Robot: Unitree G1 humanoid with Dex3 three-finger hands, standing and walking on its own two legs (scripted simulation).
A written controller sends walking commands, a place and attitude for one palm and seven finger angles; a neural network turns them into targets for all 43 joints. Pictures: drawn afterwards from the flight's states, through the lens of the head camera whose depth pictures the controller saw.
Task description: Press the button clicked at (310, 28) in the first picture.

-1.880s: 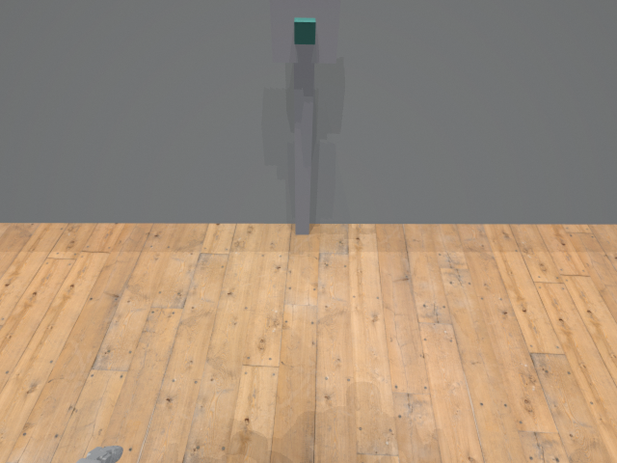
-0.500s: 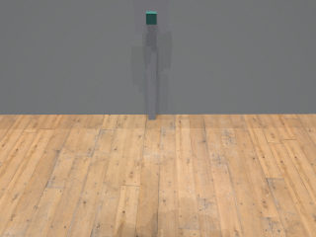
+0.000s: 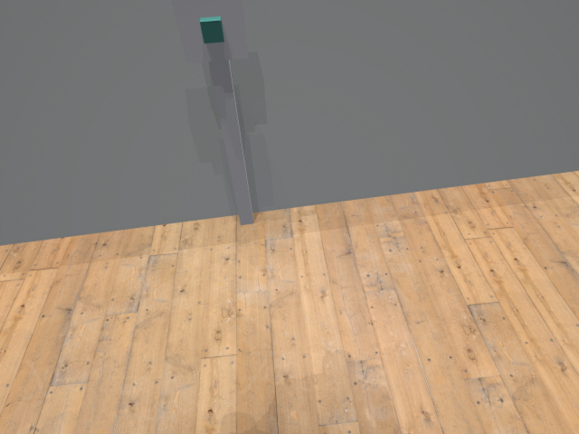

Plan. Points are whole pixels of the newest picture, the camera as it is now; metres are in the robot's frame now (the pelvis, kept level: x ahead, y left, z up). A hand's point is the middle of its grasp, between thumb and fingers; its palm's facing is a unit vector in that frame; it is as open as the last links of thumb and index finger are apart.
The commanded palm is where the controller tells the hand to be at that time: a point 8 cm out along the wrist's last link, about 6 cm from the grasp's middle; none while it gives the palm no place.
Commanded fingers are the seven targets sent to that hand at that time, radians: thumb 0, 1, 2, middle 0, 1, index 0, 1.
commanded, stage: walk to a spot facing it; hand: left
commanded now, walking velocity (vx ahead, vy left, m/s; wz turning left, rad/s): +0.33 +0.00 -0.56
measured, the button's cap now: (212, 29) +1.04 +0.29 +0.11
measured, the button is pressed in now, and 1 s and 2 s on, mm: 0 0 0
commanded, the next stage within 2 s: turn to face it in 0.82 s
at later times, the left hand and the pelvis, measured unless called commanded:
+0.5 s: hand (163, 402) +0.20 +0.24 -0.17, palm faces -0.15 -0.97 -0.21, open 7.4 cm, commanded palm none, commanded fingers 0.00 0.90 0.90 -0.20 -0.30 -0.20 -0.30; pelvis +0.19 +0.04 +0.00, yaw -16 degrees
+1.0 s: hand (285, 235) +0.54 +0.06 -0.14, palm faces -0.56 -0.79 -0.26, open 7.4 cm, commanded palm none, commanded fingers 0.00 0.90 0.90 -0.20 -0.30 -0.20 -0.30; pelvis +0.31 -0.02 +0.01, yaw -33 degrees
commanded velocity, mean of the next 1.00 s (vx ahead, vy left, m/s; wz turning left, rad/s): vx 0.13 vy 0.00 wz -0.46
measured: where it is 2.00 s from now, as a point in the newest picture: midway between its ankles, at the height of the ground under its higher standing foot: (313, 419)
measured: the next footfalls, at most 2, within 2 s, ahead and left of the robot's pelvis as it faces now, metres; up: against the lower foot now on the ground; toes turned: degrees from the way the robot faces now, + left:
left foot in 0.42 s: +0.31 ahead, +0.14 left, +0.00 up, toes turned -7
right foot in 0.82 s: +0.35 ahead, -0.15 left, +0.00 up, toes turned -35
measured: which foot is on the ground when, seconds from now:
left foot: up 0.00-0.40, down 0.42-0.82, up 0.84-1.00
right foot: down 0.00-0.42, up 0.44-0.80, down 0.82-1.00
